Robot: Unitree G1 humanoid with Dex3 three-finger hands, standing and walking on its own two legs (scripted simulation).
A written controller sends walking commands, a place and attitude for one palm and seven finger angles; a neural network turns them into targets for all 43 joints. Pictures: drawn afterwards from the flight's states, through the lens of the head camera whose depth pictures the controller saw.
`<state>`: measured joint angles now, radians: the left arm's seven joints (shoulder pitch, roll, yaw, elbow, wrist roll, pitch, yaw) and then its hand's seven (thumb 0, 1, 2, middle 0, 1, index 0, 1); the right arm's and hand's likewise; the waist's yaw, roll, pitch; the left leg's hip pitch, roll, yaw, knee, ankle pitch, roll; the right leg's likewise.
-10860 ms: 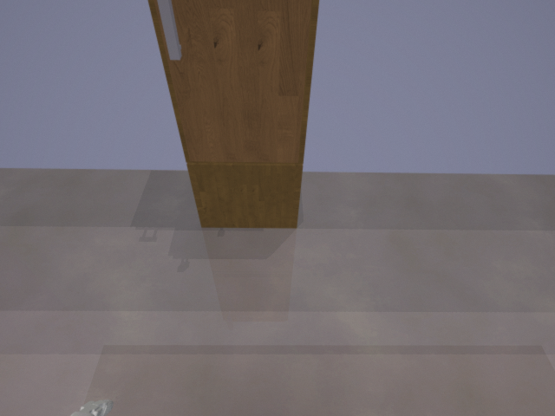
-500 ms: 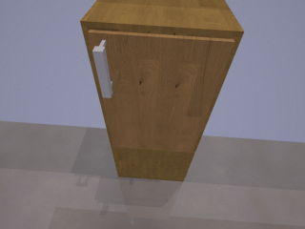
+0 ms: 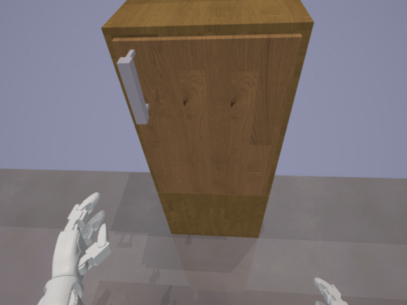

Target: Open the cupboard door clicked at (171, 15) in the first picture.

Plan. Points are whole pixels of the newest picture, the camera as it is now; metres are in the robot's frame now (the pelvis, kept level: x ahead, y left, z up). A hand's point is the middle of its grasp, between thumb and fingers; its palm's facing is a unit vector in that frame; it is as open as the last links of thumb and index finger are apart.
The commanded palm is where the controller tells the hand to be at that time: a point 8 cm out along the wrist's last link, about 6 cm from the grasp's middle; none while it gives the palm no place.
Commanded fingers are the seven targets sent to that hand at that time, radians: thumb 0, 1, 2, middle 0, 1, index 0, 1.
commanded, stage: raise the hand with hooked fingers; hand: left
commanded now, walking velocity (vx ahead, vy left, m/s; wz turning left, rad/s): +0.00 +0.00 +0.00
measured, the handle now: (137, 88) +0.56 +0.17 +0.16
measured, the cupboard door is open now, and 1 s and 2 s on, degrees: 0 0 0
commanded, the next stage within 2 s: move the hooked fingers beside the handle in 1.88 s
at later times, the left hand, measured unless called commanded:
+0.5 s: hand (97, 246) +0.22 +0.21 +0.04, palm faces -0.15 -0.99 -0.07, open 10.4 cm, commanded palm +0.19 +0.27 +0.05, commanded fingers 0.00 0.04 0.53 -0.26 -0.86 -0.26 -0.86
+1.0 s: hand (29, 209) +0.25 +0.29 +0.14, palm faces +0.01 -1.00 -0.07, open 13.3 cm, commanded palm +0.22 +0.33 +0.13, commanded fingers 0.00 -0.50 0.30 -0.30 -1.20 -0.30 -1.20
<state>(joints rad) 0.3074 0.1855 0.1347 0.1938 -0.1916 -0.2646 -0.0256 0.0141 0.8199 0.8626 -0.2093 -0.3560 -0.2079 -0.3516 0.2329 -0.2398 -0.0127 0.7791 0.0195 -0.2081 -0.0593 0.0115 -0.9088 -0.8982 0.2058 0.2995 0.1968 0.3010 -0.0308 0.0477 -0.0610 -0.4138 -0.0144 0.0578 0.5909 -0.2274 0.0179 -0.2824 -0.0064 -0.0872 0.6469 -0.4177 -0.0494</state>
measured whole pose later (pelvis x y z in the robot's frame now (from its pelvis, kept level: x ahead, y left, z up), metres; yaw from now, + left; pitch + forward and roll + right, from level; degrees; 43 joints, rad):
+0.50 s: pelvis -0.02 +0.00 -0.02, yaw -1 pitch +6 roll -1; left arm 0.18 0.35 0.25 0.19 -0.33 -0.28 -0.47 0.01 0.26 0.63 -0.25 -0.71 -0.25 -0.71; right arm 0.24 -0.24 0.03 0.62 0.05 -0.23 -0.09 0.02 -0.91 -0.90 0.21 0.30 0.20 0.30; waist 0.00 0.03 -0.07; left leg -0.63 0.04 0.02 0.83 -0.31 0.01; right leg -0.47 0.04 -0.11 0.82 -0.47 -0.06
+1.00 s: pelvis -0.02 +0.04 +0.00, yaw +0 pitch +0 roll -2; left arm 0.04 0.40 0.35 0.07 -0.34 -0.09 -0.38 0.00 -0.33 0.38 -0.29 -1.09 -0.29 -1.08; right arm 0.23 -0.25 0.07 0.59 0.06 -0.26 -0.10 0.02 -0.91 -0.90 0.21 0.30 0.20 0.30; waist 0.03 0.02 -0.03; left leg -0.41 -0.01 0.05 0.62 -0.22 0.07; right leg -0.23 0.00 -0.08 0.58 -0.35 0.00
